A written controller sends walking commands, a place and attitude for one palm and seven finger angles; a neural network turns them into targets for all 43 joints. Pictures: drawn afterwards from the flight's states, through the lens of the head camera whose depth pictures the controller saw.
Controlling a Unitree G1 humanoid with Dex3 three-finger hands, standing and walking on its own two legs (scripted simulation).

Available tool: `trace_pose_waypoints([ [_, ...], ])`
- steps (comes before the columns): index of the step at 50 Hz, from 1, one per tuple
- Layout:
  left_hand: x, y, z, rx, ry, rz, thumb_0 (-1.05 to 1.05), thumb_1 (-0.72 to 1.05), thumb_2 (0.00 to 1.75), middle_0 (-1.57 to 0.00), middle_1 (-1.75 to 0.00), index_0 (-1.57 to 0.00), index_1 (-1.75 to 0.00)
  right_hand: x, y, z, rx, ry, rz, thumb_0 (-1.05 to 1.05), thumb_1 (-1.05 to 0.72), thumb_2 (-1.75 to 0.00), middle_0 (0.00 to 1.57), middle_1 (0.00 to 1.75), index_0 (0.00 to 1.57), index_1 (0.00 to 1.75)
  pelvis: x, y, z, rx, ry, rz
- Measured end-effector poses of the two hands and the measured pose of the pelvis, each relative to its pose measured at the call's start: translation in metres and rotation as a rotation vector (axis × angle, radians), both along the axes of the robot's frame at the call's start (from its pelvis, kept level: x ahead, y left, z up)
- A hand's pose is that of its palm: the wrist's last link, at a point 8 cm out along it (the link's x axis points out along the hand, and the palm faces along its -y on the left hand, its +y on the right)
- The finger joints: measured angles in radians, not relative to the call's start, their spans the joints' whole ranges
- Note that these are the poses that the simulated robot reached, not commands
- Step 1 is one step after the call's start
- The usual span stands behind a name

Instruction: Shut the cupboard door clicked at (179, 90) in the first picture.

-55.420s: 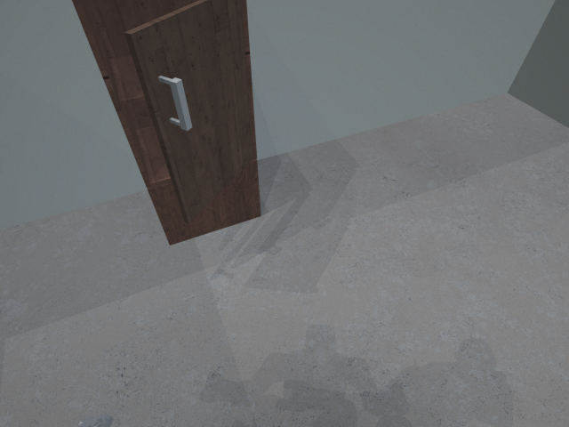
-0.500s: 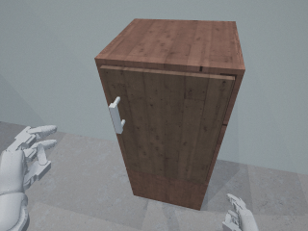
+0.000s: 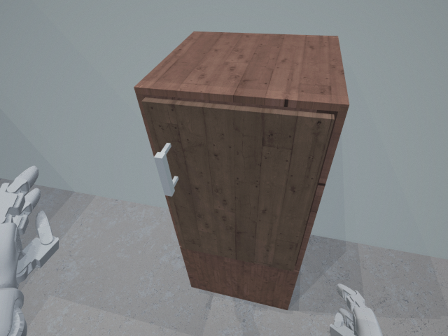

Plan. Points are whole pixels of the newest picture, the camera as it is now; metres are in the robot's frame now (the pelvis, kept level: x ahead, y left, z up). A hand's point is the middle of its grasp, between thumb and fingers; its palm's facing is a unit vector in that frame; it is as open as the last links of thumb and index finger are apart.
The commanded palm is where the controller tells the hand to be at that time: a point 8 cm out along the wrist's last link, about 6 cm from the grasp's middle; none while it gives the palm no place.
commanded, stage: step back with the hand held close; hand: left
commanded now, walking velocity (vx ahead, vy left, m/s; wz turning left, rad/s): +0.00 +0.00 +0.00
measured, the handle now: (168, 169) +0.48 +0.21 +0.03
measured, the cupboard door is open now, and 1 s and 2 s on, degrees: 0 0 0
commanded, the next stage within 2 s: stop stepping back and stand still in 1.54 s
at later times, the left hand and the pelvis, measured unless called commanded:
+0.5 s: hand (26, 257) +0.16 +0.29 +0.16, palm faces +0.41 -0.76 -0.50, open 7.4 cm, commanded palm +0.10 +0.32 +0.17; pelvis -0.04 +0.02 +0.00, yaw +0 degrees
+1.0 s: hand out of the picture +0.09 +0.31 +0.16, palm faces +0.50 -0.76 -0.41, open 7.4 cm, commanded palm +0.03 +0.34 +0.17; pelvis -0.09 +0.04 -0.02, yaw +2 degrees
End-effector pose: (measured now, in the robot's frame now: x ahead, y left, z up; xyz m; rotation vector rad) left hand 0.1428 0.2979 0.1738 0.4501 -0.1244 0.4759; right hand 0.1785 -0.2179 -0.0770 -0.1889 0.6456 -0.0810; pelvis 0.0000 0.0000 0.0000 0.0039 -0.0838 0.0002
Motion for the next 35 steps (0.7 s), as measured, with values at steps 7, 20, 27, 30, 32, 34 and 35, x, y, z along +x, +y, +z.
trace_pose_waypoints([
  [7, -0.004, -0.002, 0.003, 0.015, -0.001, 0.000, 0.02, 0.89, 0.90, -0.21, -0.30, -0.21, -0.31, -0.006, -0.003, -0.002, 0.008, 0.010, -0.004, 0.01, -0.91, -0.90, 0.20, 0.30, 0.20, 0.30, -0.003, -0.002, 0.000, -0.003, 0.004, 0.003],
  [20, -0.014, 0.015, 0.004, 0.106, 0.057, -0.047, 0.02, 0.89, 0.90, -0.21, -0.30, -0.21, -0.31, -0.033, -0.014, -0.008, -0.049, 0.109, -0.104, 0.01, -0.91, -0.90, 0.20, 0.30, 0.20, 0.30, -0.021, 0.015, -0.003, -0.011, 0.082, 0.008],
  [27, -0.030, 0.025, 0.006, 0.117, 0.024, -0.058, 0.02, 0.89, 0.90, -0.21, -0.30, -0.21, -0.31, -0.055, -0.004, -0.002, -0.054, 0.098, -0.116, 0.01, -0.91, -0.90, 0.20, 0.30, 0.20, 0.30, -0.042, 0.022, -0.004, -0.015, 0.084, 0.000],
  [30, -0.040, 0.028, 0.004, 0.111, 0.005, -0.062, 0.02, 0.89, 0.90, -0.21, -0.30, -0.21, -0.31, -0.066, 0.000, 0.001, -0.062, 0.090, -0.111, 0.01, -0.91, -0.90, 0.20, 0.30, 0.20, 0.30, -0.052, 0.025, -0.005, -0.022, 0.087, 0.003],
  [32, -0.047, 0.030, 0.002, 0.112, -0.006, -0.062, 0.02, 0.89, 0.90, -0.21, -0.30, -0.21, -0.31, -0.073, 0.003, 0.002, -0.069, 0.087, -0.107, 0.01, -0.91, -0.90, 0.20, 0.30, 0.20, 0.30, -0.058, 0.026, -0.006, -0.027, 0.088, 0.006],
  [34, -0.055, 0.033, 0.000, 0.115, -0.019, -0.059, 0.02, 0.89, 0.90, -0.21, -0.30, -0.21, -0.31, -0.081, 0.005, 0.002, -0.078, 0.087, -0.101, 0.01, -0.91, -0.90, 0.20, 0.30, 0.20, 0.30, -0.064, 0.027, -0.007, -0.032, 0.089, 0.010],
  [35, -0.058, 0.034, 0.000, 0.118, -0.024, -0.057, 0.02, 0.89, 0.90, -0.21, -0.30, -0.21, -0.31, -0.084, 0.005, 0.002, -0.083, 0.088, -0.098, 0.01, -0.91, -0.90, 0.20, 0.30, 0.20, 0.30, -0.066, 0.028, -0.008, -0.034, 0.089, 0.012],
])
